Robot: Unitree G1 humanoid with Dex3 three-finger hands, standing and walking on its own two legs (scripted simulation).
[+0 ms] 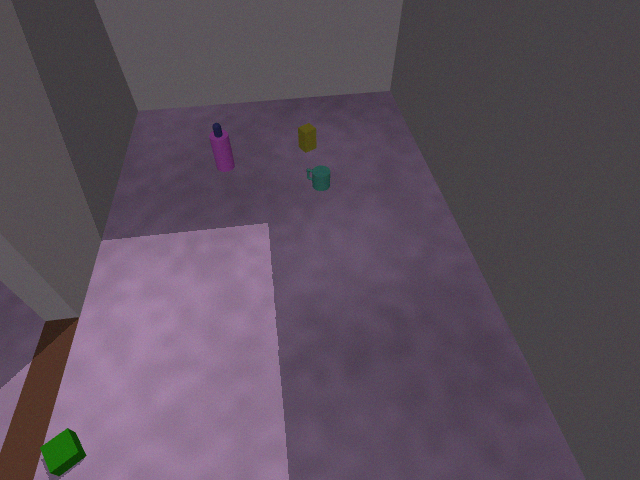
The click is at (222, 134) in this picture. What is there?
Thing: necked bottle
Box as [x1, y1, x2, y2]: [209, 123, 234, 171]
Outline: 214,123 213,131 209,134 209,138 216,165 219,170 227,171 234,166 228,135 226,131 220,128 220,125 218,123
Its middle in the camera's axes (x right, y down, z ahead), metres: -0.46 -0.47 +1.88
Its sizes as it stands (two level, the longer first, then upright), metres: 0.089 0.089 0.246
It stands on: the floor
